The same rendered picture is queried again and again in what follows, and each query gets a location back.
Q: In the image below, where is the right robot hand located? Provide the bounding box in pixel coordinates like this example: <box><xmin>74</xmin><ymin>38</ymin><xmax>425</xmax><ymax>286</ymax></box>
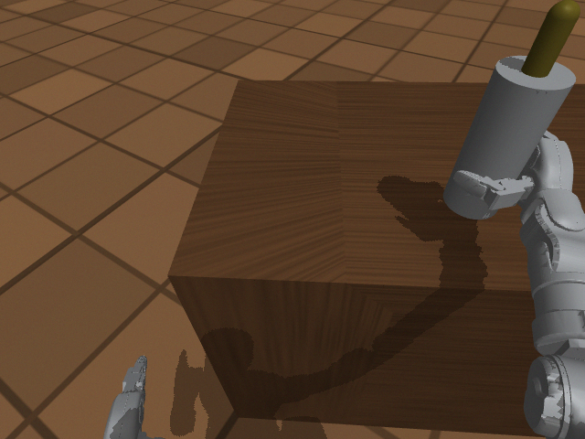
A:
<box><xmin>453</xmin><ymin>130</ymin><xmax>573</xmax><ymax>210</ymax></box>

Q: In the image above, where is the bottle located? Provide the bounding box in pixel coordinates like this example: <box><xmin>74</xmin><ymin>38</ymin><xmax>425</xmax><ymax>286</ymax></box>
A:
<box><xmin>443</xmin><ymin>0</ymin><xmax>580</xmax><ymax>220</ymax></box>

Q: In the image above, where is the right robot arm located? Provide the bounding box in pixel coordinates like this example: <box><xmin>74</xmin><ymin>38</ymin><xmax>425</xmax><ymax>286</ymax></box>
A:
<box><xmin>519</xmin><ymin>188</ymin><xmax>585</xmax><ymax>439</ymax></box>

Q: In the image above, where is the left robot hand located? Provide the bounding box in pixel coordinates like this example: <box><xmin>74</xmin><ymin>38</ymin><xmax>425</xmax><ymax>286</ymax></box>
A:
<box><xmin>103</xmin><ymin>356</ymin><xmax>164</xmax><ymax>439</ymax></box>

